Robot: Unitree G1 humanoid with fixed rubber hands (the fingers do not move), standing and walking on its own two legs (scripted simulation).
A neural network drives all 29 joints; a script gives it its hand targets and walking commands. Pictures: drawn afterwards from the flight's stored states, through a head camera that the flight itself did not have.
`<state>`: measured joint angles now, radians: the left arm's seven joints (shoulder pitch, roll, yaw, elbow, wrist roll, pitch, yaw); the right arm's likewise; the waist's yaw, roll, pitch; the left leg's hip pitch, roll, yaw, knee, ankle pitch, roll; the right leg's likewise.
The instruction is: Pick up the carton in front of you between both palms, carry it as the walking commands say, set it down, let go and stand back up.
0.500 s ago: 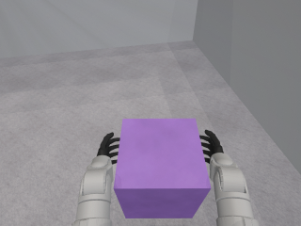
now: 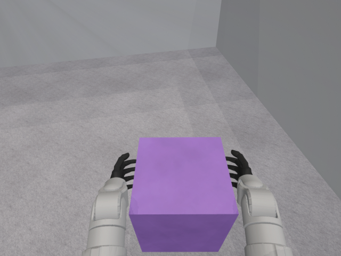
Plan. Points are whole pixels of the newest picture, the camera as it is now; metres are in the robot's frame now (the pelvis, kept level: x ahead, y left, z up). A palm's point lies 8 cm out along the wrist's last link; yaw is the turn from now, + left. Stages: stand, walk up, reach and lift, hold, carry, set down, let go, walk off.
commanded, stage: carry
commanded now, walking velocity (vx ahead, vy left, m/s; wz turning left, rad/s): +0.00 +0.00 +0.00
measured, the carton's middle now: (180, 196) +0.30 +0.00 -0.03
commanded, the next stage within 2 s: hold in 0.36 s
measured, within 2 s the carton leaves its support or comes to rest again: neither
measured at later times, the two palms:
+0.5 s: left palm (116, 188) +0.28 +0.15 +0.05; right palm (244, 186) +0.28 -0.15 +0.04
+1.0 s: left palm (108, 202) +0.25 +0.16 +0.05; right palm (238, 186) +0.28 -0.14 +0.04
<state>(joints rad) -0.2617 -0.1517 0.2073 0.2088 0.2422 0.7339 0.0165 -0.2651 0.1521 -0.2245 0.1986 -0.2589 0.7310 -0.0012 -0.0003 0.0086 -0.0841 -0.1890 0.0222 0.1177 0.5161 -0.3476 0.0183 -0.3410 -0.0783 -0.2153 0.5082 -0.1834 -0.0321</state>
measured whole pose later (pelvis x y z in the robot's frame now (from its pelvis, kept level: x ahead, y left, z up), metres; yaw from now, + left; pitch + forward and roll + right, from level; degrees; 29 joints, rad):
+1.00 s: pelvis -0.04 -0.02 +0.00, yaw +7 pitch -9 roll +0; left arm -0.41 -0.19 0.38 0.43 0.32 0.60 -0.03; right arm -0.40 0.19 -0.37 0.34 -0.33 0.66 0.01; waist -0.01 0.05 0.10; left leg -0.08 -0.03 -0.05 0.52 -0.29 0.02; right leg -0.17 0.03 -0.03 0.47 -0.14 -0.03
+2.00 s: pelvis -0.08 +0.01 -0.20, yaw +10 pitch +42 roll +1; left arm -0.93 -0.04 0.37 0.75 0.18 0.18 0.10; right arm -0.85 0.04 -0.52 0.61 -0.22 0.20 0.00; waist -0.09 0.06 -0.11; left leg -1.71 -0.12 0.01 1.54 -0.56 0.04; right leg -1.80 0.01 0.05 1.46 -0.39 0.03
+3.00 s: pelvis -0.10 +0.00 -0.38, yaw +9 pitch +45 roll -2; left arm -1.41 0.22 0.10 1.01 0.06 0.23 0.14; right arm -1.25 -0.14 -0.50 0.81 -0.02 0.22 -0.04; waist -0.17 0.00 0.17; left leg -2.27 -0.13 0.02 2.17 -0.69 0.03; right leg -2.36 0.01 0.01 2.04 -0.46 0.03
